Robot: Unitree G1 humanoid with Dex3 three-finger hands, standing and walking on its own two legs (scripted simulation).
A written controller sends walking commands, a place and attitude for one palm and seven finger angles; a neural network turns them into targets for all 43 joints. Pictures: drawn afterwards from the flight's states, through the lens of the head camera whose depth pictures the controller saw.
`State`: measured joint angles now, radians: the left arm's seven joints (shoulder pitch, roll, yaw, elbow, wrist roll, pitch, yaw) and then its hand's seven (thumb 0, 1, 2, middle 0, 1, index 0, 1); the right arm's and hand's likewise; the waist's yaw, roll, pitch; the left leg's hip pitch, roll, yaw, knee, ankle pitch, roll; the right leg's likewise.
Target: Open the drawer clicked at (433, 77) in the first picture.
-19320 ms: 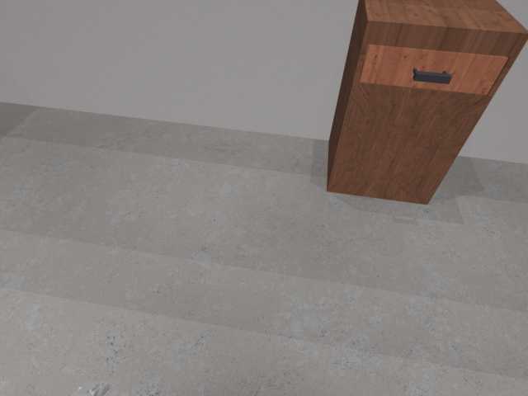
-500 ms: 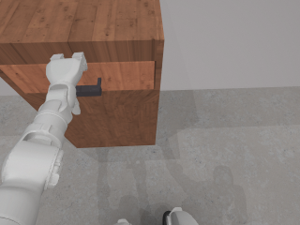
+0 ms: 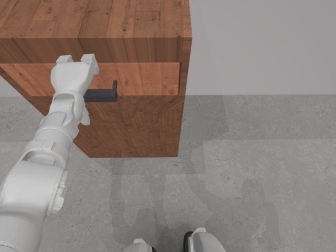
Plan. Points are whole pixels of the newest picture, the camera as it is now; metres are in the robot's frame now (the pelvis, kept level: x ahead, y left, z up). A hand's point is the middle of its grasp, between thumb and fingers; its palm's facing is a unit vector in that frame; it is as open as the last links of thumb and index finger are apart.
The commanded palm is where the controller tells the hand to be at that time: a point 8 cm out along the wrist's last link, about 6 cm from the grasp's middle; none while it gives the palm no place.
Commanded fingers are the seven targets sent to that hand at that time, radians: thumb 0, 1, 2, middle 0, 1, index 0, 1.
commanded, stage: move the hooked fingers above the handle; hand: left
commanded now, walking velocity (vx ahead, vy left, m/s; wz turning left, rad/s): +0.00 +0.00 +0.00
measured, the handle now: (96, 89) +0.55 +0.18 -0.03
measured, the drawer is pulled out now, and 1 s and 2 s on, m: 0.00 0.00 0.00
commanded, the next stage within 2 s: lower the fingers behind the handle in 0.94 s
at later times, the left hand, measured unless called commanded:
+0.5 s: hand (75, 93) +0.50 +0.21 +0.03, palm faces -0.02 +0.01 -1.00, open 13.8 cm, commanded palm +0.48 +0.20 +0.09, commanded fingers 0.00 -0.50 0.30 -0.30 -1.20 -0.30 -1.20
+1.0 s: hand (85, 91) +0.51 +0.19 +0.03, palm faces -0.03 +0.01 -1.00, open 13.6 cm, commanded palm +0.49 +0.20 +0.08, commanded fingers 0.00 -0.50 0.30 -0.30 -1.20 -0.30 -1.20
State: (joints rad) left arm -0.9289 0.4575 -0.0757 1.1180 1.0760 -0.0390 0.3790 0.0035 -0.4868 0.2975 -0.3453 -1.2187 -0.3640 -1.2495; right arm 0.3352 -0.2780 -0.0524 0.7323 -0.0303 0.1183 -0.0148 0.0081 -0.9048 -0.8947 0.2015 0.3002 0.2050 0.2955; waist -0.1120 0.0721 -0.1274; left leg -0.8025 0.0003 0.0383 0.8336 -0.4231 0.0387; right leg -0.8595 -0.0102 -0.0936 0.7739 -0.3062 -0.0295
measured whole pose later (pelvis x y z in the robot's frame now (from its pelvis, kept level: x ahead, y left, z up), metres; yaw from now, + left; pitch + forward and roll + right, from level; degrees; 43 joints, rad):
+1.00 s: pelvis +0.00 +0.00 +0.00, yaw -2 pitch +21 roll +0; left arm -0.89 0.45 -0.03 1.13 1.10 0.00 0.39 0.01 -0.49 0.30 -0.35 -1.23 -0.36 -1.24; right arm 0.28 -0.27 -0.02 0.70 -0.02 0.14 -0.03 0.01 -0.90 -0.89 0.20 0.30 0.21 0.30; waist -0.13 0.07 -0.12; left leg -0.75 0.00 0.08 0.79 -0.41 0.05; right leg -0.84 -0.01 -0.05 0.76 -0.29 -0.02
